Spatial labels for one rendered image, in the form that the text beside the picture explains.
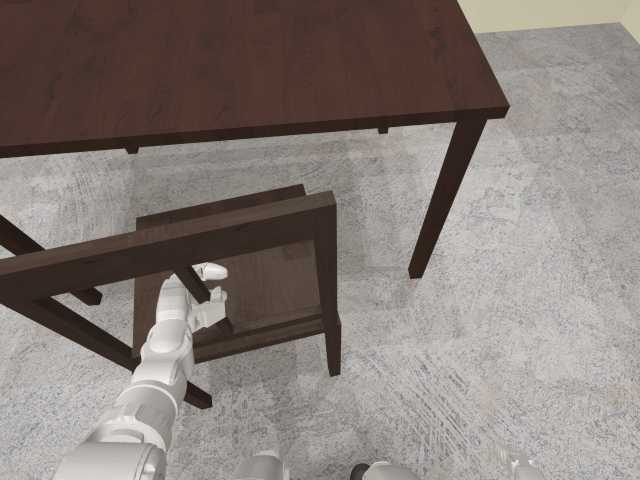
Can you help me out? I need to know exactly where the table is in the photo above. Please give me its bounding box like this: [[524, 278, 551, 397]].
[[0, 0, 510, 306]]

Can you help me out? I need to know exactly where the robot right shin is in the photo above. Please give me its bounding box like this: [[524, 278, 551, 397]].
[[364, 461, 390, 475]]

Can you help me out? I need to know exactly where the right robot hand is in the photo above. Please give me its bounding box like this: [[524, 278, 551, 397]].
[[491, 442, 547, 480]]

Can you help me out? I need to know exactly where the left robot hand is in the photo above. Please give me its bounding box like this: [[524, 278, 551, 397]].
[[156, 262, 228, 333]]

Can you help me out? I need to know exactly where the robot left shin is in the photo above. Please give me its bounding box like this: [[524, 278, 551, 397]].
[[259, 451, 279, 459]]

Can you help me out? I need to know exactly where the robot left forearm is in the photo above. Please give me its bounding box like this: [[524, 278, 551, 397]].
[[52, 319, 195, 480]]

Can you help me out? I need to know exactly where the left robot upper arm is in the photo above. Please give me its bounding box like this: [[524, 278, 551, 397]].
[[57, 442, 167, 480]]

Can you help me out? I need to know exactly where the chair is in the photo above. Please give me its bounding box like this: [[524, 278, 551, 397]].
[[0, 184, 341, 410]]

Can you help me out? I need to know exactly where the robot shin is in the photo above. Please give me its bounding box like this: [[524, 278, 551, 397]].
[[259, 451, 279, 459], [364, 461, 390, 475]]

